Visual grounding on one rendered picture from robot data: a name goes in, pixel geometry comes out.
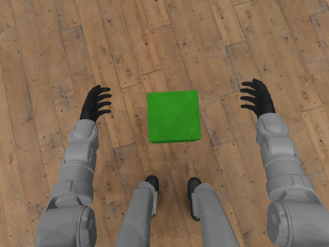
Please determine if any robot left hand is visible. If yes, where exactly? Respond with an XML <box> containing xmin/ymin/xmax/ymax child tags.
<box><xmin>80</xmin><ymin>85</ymin><xmax>112</xmax><ymax>123</ymax></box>

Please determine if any left robot thigh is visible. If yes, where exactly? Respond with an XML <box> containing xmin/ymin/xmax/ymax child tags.
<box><xmin>114</xmin><ymin>187</ymin><xmax>158</xmax><ymax>247</ymax></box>

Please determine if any right robot upper arm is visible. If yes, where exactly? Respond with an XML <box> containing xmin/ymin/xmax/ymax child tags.
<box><xmin>266</xmin><ymin>199</ymin><xmax>329</xmax><ymax>247</ymax></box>

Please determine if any carton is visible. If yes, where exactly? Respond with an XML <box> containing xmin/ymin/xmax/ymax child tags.
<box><xmin>147</xmin><ymin>90</ymin><xmax>201</xmax><ymax>144</ymax></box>

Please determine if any robot left forearm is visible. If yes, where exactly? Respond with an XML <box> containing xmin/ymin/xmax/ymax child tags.
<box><xmin>35</xmin><ymin>119</ymin><xmax>99</xmax><ymax>247</ymax></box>

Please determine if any left robot shin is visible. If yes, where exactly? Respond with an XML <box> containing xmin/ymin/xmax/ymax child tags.
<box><xmin>133</xmin><ymin>182</ymin><xmax>154</xmax><ymax>193</ymax></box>

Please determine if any robot right forearm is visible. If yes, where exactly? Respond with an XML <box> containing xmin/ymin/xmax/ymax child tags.
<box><xmin>256</xmin><ymin>113</ymin><xmax>329</xmax><ymax>214</ymax></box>

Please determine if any robot right hand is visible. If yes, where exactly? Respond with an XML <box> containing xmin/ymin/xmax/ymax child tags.
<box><xmin>240</xmin><ymin>79</ymin><xmax>276</xmax><ymax>118</ymax></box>

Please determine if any left robot upper arm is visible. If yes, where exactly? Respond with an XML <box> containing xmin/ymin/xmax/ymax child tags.
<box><xmin>36</xmin><ymin>205</ymin><xmax>97</xmax><ymax>247</ymax></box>

